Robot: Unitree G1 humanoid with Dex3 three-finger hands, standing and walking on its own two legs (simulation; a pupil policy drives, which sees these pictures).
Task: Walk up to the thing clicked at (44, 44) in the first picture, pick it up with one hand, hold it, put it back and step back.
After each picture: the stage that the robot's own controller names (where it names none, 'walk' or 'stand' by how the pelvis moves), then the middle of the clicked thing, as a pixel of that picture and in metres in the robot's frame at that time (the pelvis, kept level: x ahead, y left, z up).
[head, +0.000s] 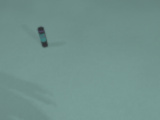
stand; (43, 37) +1.34 +0.44 -0.65
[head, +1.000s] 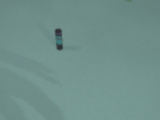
walk; (59, 39) +1.26 +0.22 -0.63
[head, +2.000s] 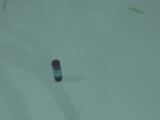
walk; (57, 71) +0.81 +0.19 -0.64
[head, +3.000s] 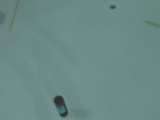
walk; (61, 107) +0.51 +0.22 -0.63
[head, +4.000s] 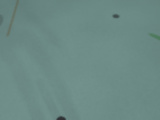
stand; out of the picture +0.37 +0.16 -0.65
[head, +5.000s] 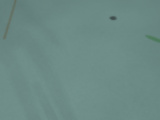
stand; out of the picture +0.35 +0.17 -0.66
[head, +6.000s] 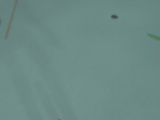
stand; out of the picture +0.35 +0.17 -0.66
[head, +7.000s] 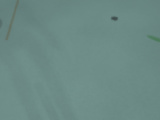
stand; out of the picture +0.36 +0.17 -0.66
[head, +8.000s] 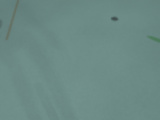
stand; out of the picture +0.35 +0.17 -0.66
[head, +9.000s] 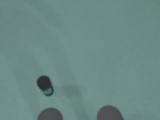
go down; (46, 87) +0.40 +0.17 -0.47
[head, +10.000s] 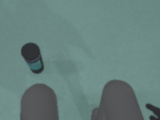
go down; (34, 60) +0.45 +0.20 -0.29
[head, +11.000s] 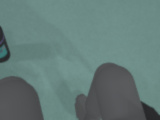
close in; out of the picture +0.44 +0.23 -0.19
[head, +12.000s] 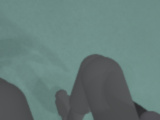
close; out of the picture +0.43 +0.26 -0.16
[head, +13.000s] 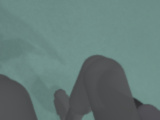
lift; out of the picture +0.41 +0.26 -0.16
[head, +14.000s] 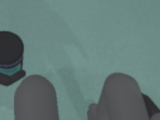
lift; (9, 61) +0.35 +0.24 -0.04
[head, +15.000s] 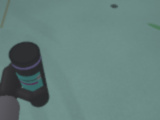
hold; (33, 80) +0.32 +0.16 +0.08
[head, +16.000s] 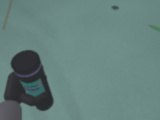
hold; (36, 85) +0.31 +0.16 +0.05
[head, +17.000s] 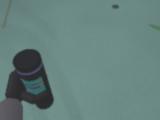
hold; (37, 84) +0.32 +0.16 +0.04
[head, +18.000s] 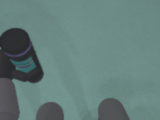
crouch; (26, 61) +0.40 +0.17 -0.03
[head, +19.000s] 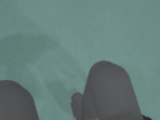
lower; out of the picture +0.45 +0.25 -0.13
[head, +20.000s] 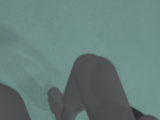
lower; out of the picture +0.44 +0.28 -0.17
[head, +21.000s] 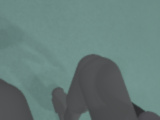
lower; out of the picture +0.44 +0.28 -0.17
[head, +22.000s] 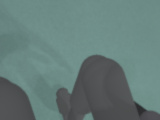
lower; out of the picture +0.42 +0.28 -0.16
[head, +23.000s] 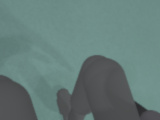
rest; out of the picture +0.42 +0.27 -0.16
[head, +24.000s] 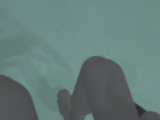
open; out of the picture +0.42 +0.26 -0.17
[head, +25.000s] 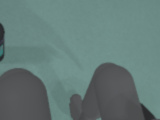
stand; out of the picture +0.41 +0.25 -0.18
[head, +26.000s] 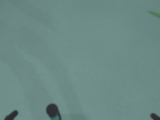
stand; (54, 114) +0.37 +0.17 -0.55
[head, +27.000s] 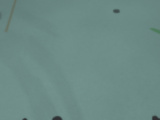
stand; out of the picture +0.36 +0.17 -0.60
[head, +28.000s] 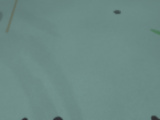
stand; out of the picture +0.36 +0.17 -0.60
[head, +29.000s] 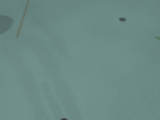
stand; out of the picture +0.38 +0.15 -0.66
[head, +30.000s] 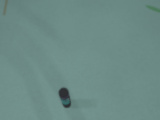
walk; (65, 98) +0.48 +0.15 -0.63
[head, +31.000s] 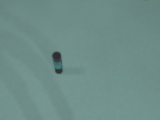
walk; (57, 63) +0.78 +0.17 -0.64
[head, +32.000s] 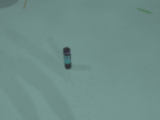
stand; (67, 58) +1.03 +0.17 -0.64
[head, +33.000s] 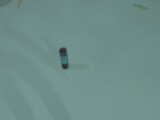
stand; (64, 59) +1.00 +0.19 -0.66
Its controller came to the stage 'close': yes
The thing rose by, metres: 0.69
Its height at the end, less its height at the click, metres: +0.00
